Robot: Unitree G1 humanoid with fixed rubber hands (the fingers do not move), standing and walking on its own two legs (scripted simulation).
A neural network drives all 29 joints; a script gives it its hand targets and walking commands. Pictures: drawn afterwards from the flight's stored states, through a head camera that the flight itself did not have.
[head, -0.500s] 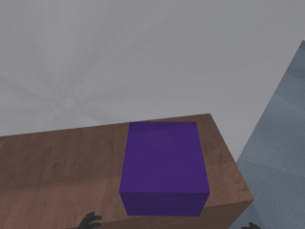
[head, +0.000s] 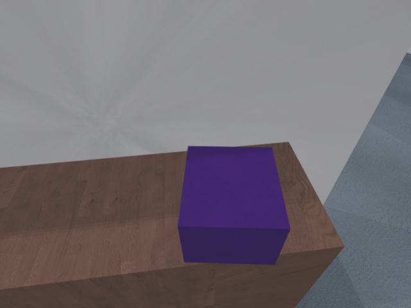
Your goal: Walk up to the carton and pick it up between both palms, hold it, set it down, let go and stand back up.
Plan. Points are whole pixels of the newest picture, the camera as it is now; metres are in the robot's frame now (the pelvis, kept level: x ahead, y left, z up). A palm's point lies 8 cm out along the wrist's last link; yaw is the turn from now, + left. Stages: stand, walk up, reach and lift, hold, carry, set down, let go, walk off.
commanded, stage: stand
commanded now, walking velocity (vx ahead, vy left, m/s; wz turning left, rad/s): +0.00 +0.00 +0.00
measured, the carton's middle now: (229, 202) +0.41 -0.02 -0.08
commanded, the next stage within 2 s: none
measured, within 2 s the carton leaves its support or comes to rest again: neither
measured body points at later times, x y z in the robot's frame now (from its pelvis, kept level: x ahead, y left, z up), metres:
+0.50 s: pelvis -0.05 +0.01 -0.01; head -0.08 +0.02 +0.43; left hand -0.05 +0.26 -0.17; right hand -0.05 -0.24 -0.16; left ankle +0.01 +0.10 -0.73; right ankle +0.02 -0.14 -0.73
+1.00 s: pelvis -0.03 -0.01 +0.00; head -0.04 -0.02 +0.45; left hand -0.10 +0.23 -0.14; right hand -0.04 -0.25 -0.15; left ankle +0.04 +0.11 -0.69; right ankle -0.07 -0.11 -0.74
